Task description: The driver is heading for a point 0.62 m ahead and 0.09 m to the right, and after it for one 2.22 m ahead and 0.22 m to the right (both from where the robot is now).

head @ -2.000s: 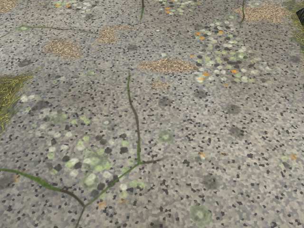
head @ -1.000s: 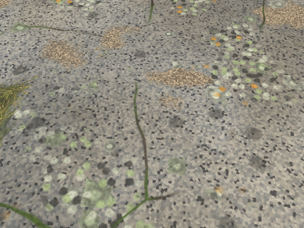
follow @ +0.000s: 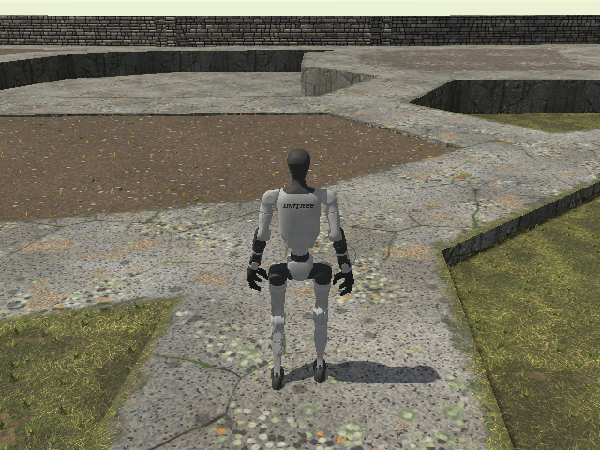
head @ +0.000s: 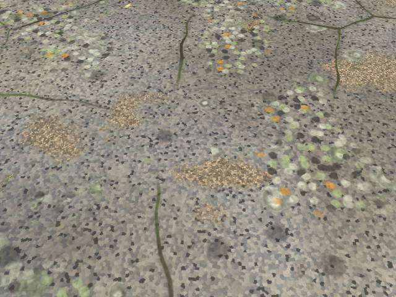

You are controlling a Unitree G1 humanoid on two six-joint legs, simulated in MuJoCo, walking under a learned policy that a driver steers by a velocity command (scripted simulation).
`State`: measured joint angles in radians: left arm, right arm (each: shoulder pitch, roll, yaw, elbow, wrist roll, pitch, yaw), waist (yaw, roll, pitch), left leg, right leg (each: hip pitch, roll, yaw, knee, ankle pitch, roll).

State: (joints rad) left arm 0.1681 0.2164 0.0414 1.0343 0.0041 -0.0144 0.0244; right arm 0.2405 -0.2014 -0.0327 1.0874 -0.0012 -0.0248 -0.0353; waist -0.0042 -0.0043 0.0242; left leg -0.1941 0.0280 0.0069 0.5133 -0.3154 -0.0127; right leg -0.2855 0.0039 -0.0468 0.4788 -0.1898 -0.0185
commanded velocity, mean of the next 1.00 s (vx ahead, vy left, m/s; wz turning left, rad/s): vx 0.19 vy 0.00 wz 0.00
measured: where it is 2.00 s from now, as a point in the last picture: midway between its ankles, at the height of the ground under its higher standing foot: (200, 249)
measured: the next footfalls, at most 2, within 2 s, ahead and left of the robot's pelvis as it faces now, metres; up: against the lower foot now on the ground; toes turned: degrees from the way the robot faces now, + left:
left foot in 1.16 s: +0.49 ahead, +0.11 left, +0.00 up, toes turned +3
right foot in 1.68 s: +0.70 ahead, -0.13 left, +0.00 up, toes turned -17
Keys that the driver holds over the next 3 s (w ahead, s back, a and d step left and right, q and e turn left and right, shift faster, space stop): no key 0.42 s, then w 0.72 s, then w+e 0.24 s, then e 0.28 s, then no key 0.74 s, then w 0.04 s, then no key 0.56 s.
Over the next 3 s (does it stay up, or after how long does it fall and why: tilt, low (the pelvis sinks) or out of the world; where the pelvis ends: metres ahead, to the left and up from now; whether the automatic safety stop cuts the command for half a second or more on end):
stays up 0.69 -0.01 0.00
